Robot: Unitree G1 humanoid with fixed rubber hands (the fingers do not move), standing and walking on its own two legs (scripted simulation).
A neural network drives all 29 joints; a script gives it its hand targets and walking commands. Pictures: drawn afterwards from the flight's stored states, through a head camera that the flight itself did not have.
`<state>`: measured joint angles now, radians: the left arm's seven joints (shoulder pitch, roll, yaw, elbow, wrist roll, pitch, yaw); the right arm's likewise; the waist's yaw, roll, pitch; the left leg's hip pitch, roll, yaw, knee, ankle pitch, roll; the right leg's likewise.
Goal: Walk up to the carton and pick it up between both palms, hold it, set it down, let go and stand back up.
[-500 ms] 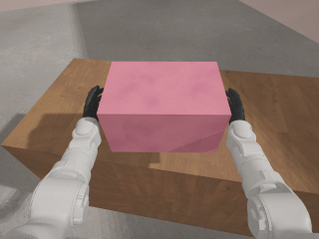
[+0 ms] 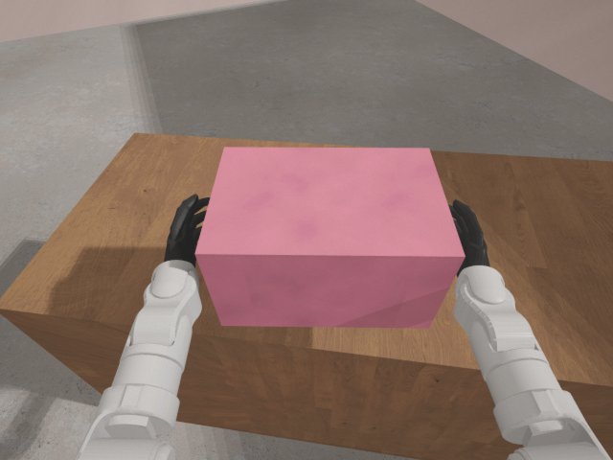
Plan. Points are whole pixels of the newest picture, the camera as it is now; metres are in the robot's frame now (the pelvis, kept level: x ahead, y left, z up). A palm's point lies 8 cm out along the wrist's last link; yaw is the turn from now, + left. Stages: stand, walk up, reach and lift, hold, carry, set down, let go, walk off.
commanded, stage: reach and lift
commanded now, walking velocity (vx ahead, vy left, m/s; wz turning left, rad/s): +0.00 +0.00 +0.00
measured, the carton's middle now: (325, 236) +0.40 -0.02 +0.08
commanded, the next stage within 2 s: hold in 1.06 s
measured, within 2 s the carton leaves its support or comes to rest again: neither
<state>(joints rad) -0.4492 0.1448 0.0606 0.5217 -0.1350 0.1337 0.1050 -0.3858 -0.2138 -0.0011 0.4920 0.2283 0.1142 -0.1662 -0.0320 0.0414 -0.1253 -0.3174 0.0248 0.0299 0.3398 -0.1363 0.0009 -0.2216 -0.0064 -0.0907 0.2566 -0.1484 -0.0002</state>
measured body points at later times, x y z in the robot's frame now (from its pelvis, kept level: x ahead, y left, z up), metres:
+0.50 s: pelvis -0.04 -0.01 +0.00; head -0.05 +0.00 +0.45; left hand +0.34 +0.18 +0.14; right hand +0.33 -0.19 +0.11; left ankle +0.01 +0.11 -0.75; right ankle -0.02 -0.12 -0.75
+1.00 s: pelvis -0.02 +0.00 +0.00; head -0.04 +0.02 +0.45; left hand +0.36 +0.18 +0.15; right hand +0.35 -0.20 +0.13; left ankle +0.01 +0.11 -0.75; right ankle -0.02 -0.12 -0.75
